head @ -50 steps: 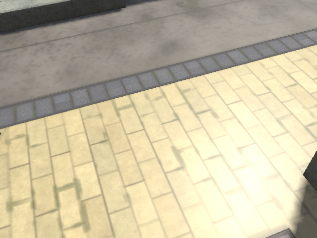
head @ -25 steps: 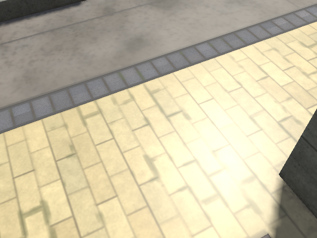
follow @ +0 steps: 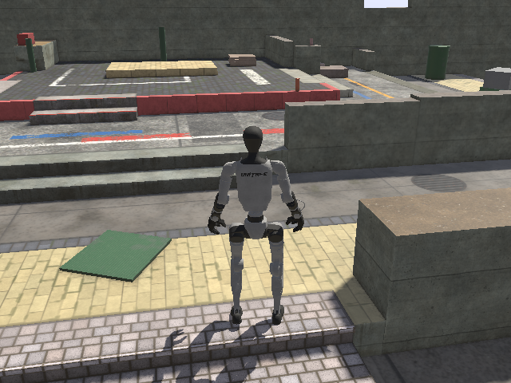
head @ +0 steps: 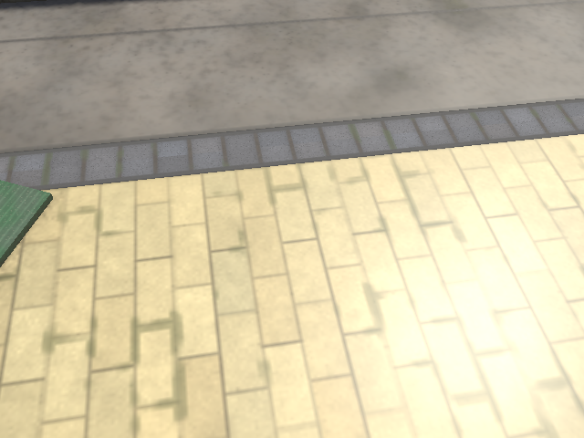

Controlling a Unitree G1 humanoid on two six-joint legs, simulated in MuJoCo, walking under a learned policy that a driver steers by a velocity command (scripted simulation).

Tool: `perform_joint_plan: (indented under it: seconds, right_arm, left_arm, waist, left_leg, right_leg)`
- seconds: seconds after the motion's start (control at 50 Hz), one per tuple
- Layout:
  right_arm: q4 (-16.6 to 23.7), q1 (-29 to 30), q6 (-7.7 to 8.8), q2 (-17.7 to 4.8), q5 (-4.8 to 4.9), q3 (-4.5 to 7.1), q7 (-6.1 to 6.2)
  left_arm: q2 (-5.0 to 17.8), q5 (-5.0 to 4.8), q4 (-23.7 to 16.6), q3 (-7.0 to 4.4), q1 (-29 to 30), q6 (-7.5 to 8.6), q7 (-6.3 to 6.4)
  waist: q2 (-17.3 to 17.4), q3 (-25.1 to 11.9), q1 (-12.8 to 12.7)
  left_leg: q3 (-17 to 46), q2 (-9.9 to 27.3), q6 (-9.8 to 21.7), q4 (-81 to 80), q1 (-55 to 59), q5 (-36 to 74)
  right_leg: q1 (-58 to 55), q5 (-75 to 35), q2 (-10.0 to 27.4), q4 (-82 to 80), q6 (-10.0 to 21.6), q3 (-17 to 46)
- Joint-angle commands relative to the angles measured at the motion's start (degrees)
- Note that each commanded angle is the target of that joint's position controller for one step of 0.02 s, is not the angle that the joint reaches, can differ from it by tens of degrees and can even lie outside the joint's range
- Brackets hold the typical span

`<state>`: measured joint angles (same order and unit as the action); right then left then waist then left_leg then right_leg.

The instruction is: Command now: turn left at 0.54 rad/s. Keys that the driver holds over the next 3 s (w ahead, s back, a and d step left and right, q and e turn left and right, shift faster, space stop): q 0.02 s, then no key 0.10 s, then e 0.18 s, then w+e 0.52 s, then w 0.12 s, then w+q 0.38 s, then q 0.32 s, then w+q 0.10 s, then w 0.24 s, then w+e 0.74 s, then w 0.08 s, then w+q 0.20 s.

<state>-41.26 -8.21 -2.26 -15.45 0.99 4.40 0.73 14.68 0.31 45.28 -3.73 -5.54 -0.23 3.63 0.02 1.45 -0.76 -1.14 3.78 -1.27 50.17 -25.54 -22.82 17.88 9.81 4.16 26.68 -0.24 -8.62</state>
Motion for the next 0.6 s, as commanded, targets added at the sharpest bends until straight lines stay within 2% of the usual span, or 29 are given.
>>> perform_joint_plan:
  seconds: [0.02, 0.04, 0.06, 0.08, 0.1, 0.12, 0.14, 0.16, 0.2, 0.22, 0.26, 0.3, 0.32, 0.34, 0.36, 0.38, 0.4, 0.42, 0.44, 0.46, 0.48, 0.52, 0.56, 0.6]
  right_arm:
    - [2.5, -6.6, 0.34, -4.0, -0.18, 0.97, -1.37]
    - [1.6, -9.2, 0.23, -5.6, -0.85, 1.63, -1.26]
    - [2.5, -10.0, 0.25, -11.7, -1.44, 3.13, -0.4]
    - [5.7, -7.9, 0.64, -15.7, -2.83, 3.41, -0.16]
    - [6.6, -7.4, 1.74, -12.7, -3.84, 2.62, -0.38]
    - [7.0, -4.4, 2.46, -10.5, -3.53, 1.87, -0.26]
    - [7.5, -0.6, 2.74, -7.9, -2.67, 1.11, 0.03]
    - [7.6, 1.8, 3.05, -5.0, -2.05, -0.03, 0.3]
    - [5.7, 1.4, 3.77, 0.1, -2.7, -2.12, 0.69]
    - [4.7, 0.9, 4.04, 0.8, -3.15, -2.45, 0.76]
    - [3.9, 1.3, 4.36, -0.5, -3.52, -2.24, 1.16]
    - [3.3, 0.5, 3.94, -4.0, -3.2, -1.22, 1.74]
    - [2.7, -1.8, 3.61, -5.7, -2.72, -0.47, 1.96]
    - [2.5, -8.5, 6.84, -10.6, -2.01, 1.58, -1.08]
    - [0.7, -12.3, 8.36, -9.2, -2.25, 1.56, -1.27]
    - [1.3, -11.5, 9.33, -4.8, -3.06, 0.21, -1.34]
    - [1.3, -9.5, 9.97, -1.3, -3.85, -1.08, -1.36]
    - [2.0, -6.3, 10.33, 1.0, -3.9, -2.11, -1.11]
    - [2.6, -2.9, 10.54, 1.3, -3.78, -2.61, -0.71]
    - [3.3, -0.9, 10.71, 0.7, -3.69, -2.56, -0.39]
    - [3.6, -0.8, 10.67, -0.4, -3.72, -2.16, -0.02]
    - [3.2, -3.2, 10.3, -2.3, -3.97, -1.34, 0.74]
    - [1.9, -5.8, 9.88, -3.7, -4.11, -0.78, 0.52]
    - [0.5, -8.0, 9.44, -5.0, -4.08, -0.19, 0.03]
  left_arm:
    - [9.6, -1.33, -2.6, -2.4, 1.2, -0.22, -0.34]
    - [7.6, -1.83, -1.0, -2.08, -2.1, -0.47, -0.73]
    - [4.2, -0.56, -1.2, -1.4, -3.3, -0.57, -1.43]
    - [4.4, 0.39, -4.6, -1.42, 1.3, -0.05, -1.24]
    - [6.3, -0.03, -5.4, -2.0, 6.0, -0.04, -1.17]
    - [6.0, -0.75, -5.1, -2.06, 5.5, -0.3, -1.45]
    - [5.5, -0.56, -3.2, -2.15, 2.9, -0.69, -1.38]
    - [5.6, -0.14, -2.0, -2.25, 1.2, -1.03, -1.23]
    - [4.7, -0.51, 0.6, -2.15, -2.9, -1.18, -1.48]
    - [4.2, -0.84, 1.3, -1.99, -3.8, -1.14, -1.66]
    - [3.8, -1.03, 0.6, -1.31, -1.4, -0.9, -1.86]
    - [4.9, -1.09, -1.1, -1.11, 1.0, -0.78, -2.04]
    - [5.7, -1.15, -1.5, -1.11, 0.7, -0.77, -2.14]
    - [5.9, 2.84, -3.9, -1.28, 0.3, 2.3, -3.6]
    - [6.9, 2.98, -3.0, -1.64, -0.7, 3.31, -3.29]
    - [7.8, 2.21, -3.1, -2.08, -2.2, 4.14, -2.4]
    - [8.1, 2.02, -3.0, -2.5, -2.6, 5.11, -1.68]
    - [7.5, 2.14, -3.3, -2.73, -3.7, 5.93, -1.64]
    - [6.0, 2.47, -3.3, -2.71, -4.7, 6.11, -2.19]
    - [4.9, 2.95, -2.8, -2.6, -5.9, 5.89, -3.27]
    - [3.9, 3.05, -2.5, -2.44, -6.4, 5.53, -4.51]
    - [1.3, 2.21, -3.8, -1.24, -4.7, 5.21, -6.34]
    - [-0.1, 1.71, -5.3, -0.14, -3.3, 5.64, -6.88]
    - [0.2, 2.16, -6.1, 0.37, -2.9, 6.23, -7.23]
  waist:
    - [-8.6, -8.0, 2.8]
    - [-4.5, -7.1, 3.0]
    - [11.4, -5.2, 1.3]
    - [19.9, -5.0, 2.5]
    - [13.0, -7.1, 5.2]
    - [11.1, -6.0, 3.4]
    - [8.2, -6.0, 1.6]
    - [8.2, -5.7, 0.6]
    - [8.0, -6.6, -0.9]
    - [7.6, -6.5, -0.9]
    - [7.2, -4.6, 0.4]
    - [7.3, -3.5, 2.1]
    - [6.8, -3.9, 3.3]
    - [3.1, 5.9, 5.0]
    - [4.3, 4.6, 6.7]
    - [6.4, 2.9, 6.2]
    - [6.9, 0.6, 5.2]
    - [6.0, -2.9, 3.4]
    - [5.8, -4.3, 1.4]
    - [5.1, -4.4, 0.6]
    - [4.8, -4.1, 0.7]
    - [4.3, -3.3, 2.7]
    - [4.9, -3.0, 3.9]
    - [5.8, -2.5, 4.6]
  left_leg:
    - [-5.0, -3.0, 2.3, -16.8, 10.3, 8.1]
    - [-2.8, -4.1, 4.3, -23.6, 15.7, 11.9]
    - [15.6, 7.9, 9.2, -28.8, 22.7, 26.3]
    - [29.0, 19.2, 19.3, -30.7, 19.3, 34.5]
    - [28.0, 17.4, 20.1, -31.9, 16.4, 27.0]
    - [23.9, 14.2, 17.0, -32.0, 15.2, 19.6]
    - [20.1, 11.4, 13.6, -31.9, 15.0, 13.5]
    - [17.2, 10.1, 12.0, -32.3, 13.4, 13.8]
    - [11.5, 7.7, 11.2, -33.0, 11.1, 16.8]
    - [9.5, 7.1, 11.0, -33.2, 11.5, 16.8]
    - [8.0, 7.1, 11.0, -33.8, 12.3, 16.4]
    - [9.2, 9.1, 12.7, -33.4, 14.9, 18.7]
    - [10.8, 10.5, 13.9, -34.6, 16.9, 12.6]
    - [20.7, 17.6, 18.1, -40.1, 17.8, -8.4]
    - [29.0, 21.4, 20.4, -42.1, 24.2, -15.4]
    - [31.7, 22.6, 20.8, -43.0, 28.7, -16.9]
    - [28.3, 21.4, 19.8, -43.3, 30.0, -14.5]
    - [22.3, 18.4, 17.4, -43.1, 29.2, -11.6]
    - [15.9, 15.1, 14.7, -43.4, 26.2, -9.8]
    - [10.5, 12.7, 13.2, -44.1, 22.9, -8.3]
    - [7.0, 11.9, 12.5, -44.8, 20.9, -6.8]
    - [3.6, 12.6, 12.6, -45.0, 20.9, -4.1]
    - [1.4, 13.7, 13.3, -44.2, 21.7, 0.7]
    - [1.4, 15.8, 14.8, -42.8, 24.6, 4.0]
  right_leg:
    - [-5.3, -9.0, 11.7, -2.9, 9.8, 6.6]
    - [-1.1, -2.3, 9.1, 3.3, 6.2, 4.1]
    - [12.8, 14.9, 2.8, 19.1, 0.0, -1.8]
    - [23.5, 28.7, -3.7, 30.7, -3.3, 2.3]
    - [22.6, 26.5, -2.0, 38.4, -3.1, 8.6]
    - [23.2, 21.6, -1.1, 40.3, -2.6, 9.8]
    - [22.9, 17.2, -0.1, 40.1, -2.6, 10.6]
    - [20.8, 13.4, 0.5, 39.4, -3.1, 10.9]
    - [13.7, 7.9, 0.7, 37.3, -3.7, 11.0]
    - [11.7, 6.2, 1.0, 34.1, -3.7, 11.1]
    - [9.0, 5.5, 1.4, 25.4, -3.6, 11.3]
    - [8.2, 9.4, 0.6, 20.7, -3.6, 10.0]
    - [9.1, 11.1, 0.2, 19.7, -3.5, 9.1]
    - [23.0, 11.2, -0.6, 26.6, -3.5, 10.1]
    - [31.2, 10.7, -0.2, 29.6, -2.6, 15.5]
    - [36.7, 8.9, -1.4, 33.7, -1.8, 20.5]
    - [37.9, 7.6, -2.7, 38.2, -0.7, 21.8]
    - [34.8, 6.4, -3.1, 40.3, -0.1, 20.4]
    - [30.7, 5.3, -3.0, 40.5, 0.1, 17.4]
    - [27.0, 5.1, -2.7, 39.6, -0.6, 13.4]
    - [24.4, 5.3, -2.1, 37.9, -1.6, 10.5]
    - [22.2, 6.2, -0.6, 30.4, -2.7, 8.4]
    - [18.1, 8.1, 0.3, 20.8, -1.5, 8.3]
    - [17.1, 10.0, 0.3, 14.5, 1.0, 8.0]
